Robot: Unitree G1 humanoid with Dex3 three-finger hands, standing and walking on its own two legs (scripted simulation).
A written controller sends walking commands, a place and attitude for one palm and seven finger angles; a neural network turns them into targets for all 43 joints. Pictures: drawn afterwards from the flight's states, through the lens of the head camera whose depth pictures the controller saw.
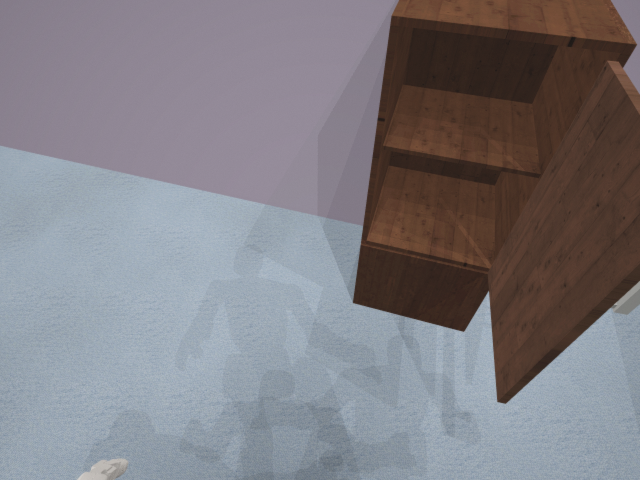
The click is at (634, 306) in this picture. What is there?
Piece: cupboard door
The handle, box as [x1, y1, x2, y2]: [611, 281, 639, 314]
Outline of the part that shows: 639,281 611,307 614,312 627,314 639,304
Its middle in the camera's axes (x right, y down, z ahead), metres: +0.45 +0.06 +0.55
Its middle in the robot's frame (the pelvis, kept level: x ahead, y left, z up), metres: +0.40 -0.43 +0.03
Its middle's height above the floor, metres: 0.80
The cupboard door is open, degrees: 94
